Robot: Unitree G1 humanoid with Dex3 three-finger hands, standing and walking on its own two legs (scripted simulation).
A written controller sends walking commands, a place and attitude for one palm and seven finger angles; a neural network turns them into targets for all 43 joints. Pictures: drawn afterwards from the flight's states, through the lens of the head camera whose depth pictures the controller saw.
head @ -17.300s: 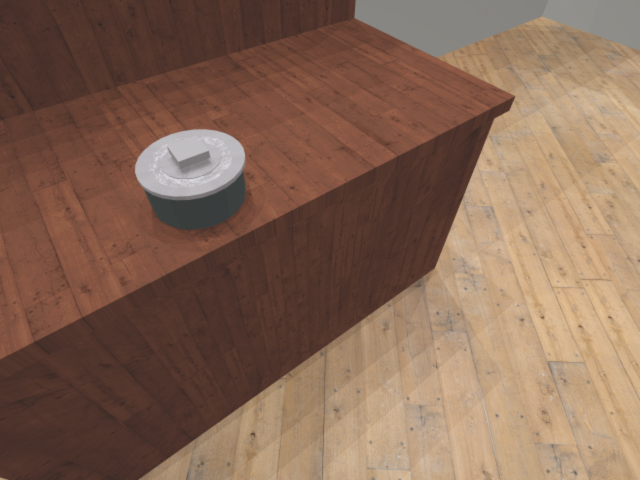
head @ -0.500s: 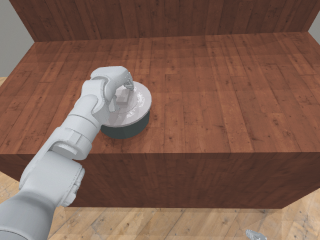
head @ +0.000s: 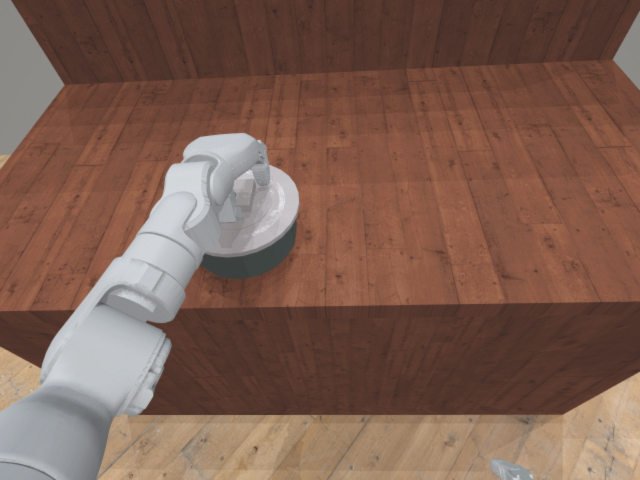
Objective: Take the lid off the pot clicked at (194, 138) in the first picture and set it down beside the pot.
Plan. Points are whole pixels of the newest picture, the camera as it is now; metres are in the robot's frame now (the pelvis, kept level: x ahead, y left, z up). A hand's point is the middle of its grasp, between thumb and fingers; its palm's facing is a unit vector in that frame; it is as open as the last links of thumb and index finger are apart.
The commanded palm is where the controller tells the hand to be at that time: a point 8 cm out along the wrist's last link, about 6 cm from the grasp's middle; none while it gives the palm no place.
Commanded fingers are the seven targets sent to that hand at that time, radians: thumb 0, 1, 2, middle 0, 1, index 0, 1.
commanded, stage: close the fingers and squeeze the knob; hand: left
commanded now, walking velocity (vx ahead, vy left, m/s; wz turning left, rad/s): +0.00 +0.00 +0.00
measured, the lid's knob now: (234, 195) +0.48 +0.12 +0.08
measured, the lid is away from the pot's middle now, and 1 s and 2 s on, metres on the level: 0.01 0.00 0.01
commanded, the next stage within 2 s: lift the lid straight up in 0.82 s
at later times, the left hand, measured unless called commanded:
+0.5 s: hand (229, 195) +0.45 +0.12 +0.10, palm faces -0.36 -0.05 -0.93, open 8.4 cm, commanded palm +0.45 +0.13 +0.16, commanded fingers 0.00 0.30 1.00 -0.63 -0.98 -0.73 -1.04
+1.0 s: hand (226, 196) +0.45 +0.12 +0.10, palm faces -0.37 -0.05 -0.93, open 6.5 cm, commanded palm +0.45 +0.13 +0.17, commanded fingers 0.00 0.55 1.08 -0.67 -1.01 -1.00 -1.15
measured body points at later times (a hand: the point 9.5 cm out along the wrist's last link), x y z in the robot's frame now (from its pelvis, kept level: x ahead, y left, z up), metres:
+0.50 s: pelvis +0.00 +0.00 +0.00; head +0.04 -0.03 +0.45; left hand +0.47 +0.12 +0.16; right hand +0.09 -0.26 -0.13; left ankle -0.06 +0.10 -0.74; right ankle +0.03 -0.14 -0.74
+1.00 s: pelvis +0.00 +0.00 +0.00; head +0.04 -0.02 +0.45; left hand +0.47 +0.12 +0.16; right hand +0.09 -0.26 -0.13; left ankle -0.06 +0.10 -0.74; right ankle +0.03 -0.14 -0.74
